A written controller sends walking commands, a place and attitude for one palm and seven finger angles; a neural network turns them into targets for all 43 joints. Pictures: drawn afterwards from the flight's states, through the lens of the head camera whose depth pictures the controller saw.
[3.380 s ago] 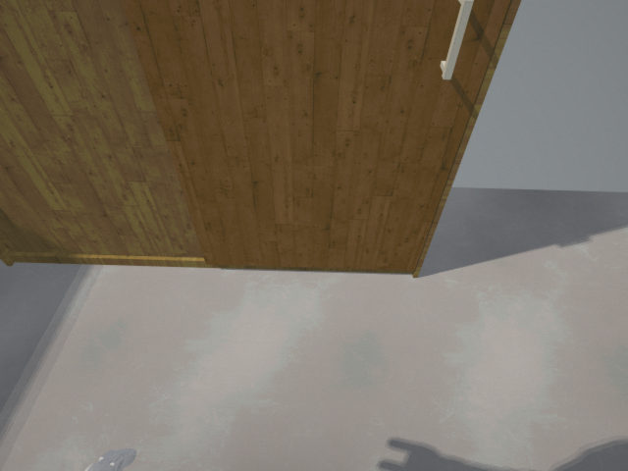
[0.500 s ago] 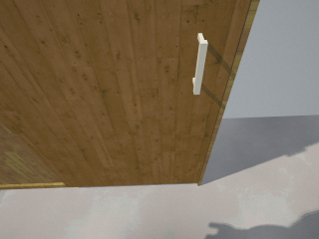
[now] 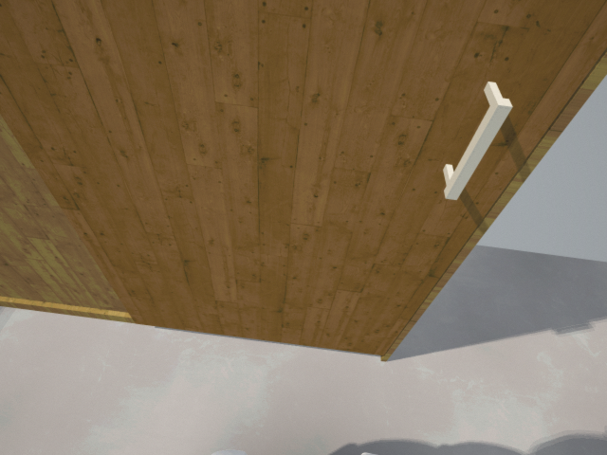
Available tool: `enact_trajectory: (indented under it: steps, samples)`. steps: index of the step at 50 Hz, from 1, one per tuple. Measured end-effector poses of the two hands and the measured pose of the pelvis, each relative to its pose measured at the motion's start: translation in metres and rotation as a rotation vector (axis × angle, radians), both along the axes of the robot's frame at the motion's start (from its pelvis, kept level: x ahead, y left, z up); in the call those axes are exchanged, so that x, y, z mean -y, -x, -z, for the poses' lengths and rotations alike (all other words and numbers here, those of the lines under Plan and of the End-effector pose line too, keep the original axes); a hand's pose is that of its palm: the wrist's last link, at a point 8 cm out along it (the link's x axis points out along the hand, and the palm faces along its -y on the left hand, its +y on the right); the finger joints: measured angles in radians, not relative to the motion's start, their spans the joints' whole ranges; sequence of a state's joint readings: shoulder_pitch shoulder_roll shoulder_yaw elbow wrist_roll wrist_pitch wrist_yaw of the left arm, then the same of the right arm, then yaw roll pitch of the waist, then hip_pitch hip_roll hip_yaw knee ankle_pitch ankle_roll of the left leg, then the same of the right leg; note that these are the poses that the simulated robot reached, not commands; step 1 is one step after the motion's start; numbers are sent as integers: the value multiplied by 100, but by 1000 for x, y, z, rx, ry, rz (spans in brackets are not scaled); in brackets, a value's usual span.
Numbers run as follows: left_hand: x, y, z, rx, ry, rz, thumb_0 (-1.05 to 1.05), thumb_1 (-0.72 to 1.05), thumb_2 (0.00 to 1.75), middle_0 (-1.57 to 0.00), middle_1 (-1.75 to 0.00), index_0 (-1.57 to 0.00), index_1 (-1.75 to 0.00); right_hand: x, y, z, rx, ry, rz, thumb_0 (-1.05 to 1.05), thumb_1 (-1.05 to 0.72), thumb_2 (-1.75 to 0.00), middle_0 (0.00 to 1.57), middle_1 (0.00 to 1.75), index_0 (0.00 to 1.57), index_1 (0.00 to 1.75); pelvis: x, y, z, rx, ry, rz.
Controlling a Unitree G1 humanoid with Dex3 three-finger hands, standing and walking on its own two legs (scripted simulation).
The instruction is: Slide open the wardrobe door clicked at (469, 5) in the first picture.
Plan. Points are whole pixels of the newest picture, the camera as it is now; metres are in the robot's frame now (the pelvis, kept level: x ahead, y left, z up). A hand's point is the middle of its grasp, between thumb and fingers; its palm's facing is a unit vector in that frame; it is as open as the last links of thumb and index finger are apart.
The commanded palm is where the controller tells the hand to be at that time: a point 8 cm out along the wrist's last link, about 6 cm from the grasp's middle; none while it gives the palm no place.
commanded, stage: come to a stop and stand still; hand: right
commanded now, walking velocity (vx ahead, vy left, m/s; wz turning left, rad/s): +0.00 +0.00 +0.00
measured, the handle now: (470, 145) +0.49 -0.18 +0.17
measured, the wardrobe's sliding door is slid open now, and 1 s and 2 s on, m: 0.00 0.00 0.00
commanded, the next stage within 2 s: look again from close up in 1.18 s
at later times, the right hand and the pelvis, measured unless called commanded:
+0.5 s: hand out of the picture -0.04 -0.15 -0.16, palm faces +0.11 +0.98 -0.19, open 7.3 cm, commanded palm none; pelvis -0.03 +0.02 +0.02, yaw -2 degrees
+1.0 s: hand out of the picture -0.01 -0.16 -0.15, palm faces +0.05 +0.97 -0.24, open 7.3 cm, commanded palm none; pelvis -0.02 +0.01 +0.01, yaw -1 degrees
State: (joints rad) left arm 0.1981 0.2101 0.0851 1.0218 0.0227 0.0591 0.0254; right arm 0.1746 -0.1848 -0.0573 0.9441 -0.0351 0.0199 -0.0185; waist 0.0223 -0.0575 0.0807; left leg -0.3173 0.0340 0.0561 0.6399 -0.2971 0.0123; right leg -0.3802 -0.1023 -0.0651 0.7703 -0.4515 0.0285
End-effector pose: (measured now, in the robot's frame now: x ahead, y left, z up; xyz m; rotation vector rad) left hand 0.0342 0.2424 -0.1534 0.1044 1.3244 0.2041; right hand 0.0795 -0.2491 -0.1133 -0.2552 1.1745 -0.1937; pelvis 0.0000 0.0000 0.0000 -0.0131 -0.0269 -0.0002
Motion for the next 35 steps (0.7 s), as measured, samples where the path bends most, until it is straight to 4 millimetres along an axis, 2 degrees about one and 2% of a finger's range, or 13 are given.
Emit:
enact_trajectory:
  steps: [4, 9, 16, 20, 28, 32, 35]
  samples:
    - [-8, 13, -4, -17, 20, 1, 1, 91, 90, -20, -30, -19, -30, -23, 14, -4, -16, -22, 7, 0, -91, -90, 20, 30, 20, 30, -12, 6, -7, -8, 2, 9]
    - [-11, 31, -12, -49, 22, 21, 1, 91, 90, -20, -30, -19, -30, -44, 30, 2, -15, -71, 39, 0, -91, -90, 20, 30, 20, 30, -22, 13, -10, -21, -11, 24]
    - [-2, 53, -22, -75, -6, 64, 1, 91, 90, -20, -30, -19, -30, -47, 70, 21, -63, -124, 112, -1, -93, -90, 20, 30, 20, 30, -25, 27, -10, -21, -30, 39]
    - [4, 63, -28, -87, 2, 81, 1, 91, 90, -20, -30, -19, -30, -46, 98, 20, -122, -130, 129, -1, -94, -90, 20, 30, 20, 30, -25, 29, -16, -11, -18, 37]
    - [10, 69, -22, -98, 38, 93, 1, 90, 90, -20, -30, -20, -30, -52, 150, 12, -247, -122, 159, 0, -92, -90, 20, 30, 20, 30, -23, 31, -19, -4, -11, 32]
    - [12, 74, -22, -112, 47, 87, 0, 90, 90, -20, -30, -20, -30, -59, 165, 11, -301, -130, 164, 0, -91, -90, 20, 30, 20, 30, -24, 30, -19, -15, -10, 26]
    - [11, 78, -20, -117, 51, 85, 0, 90, 90, -20, -30, -20, -30, -63, 168, 12, -313, -124, 148, 0, -91, -90, 20, 30, 20, 30, -23, 31, -17, -22, -15, 22]
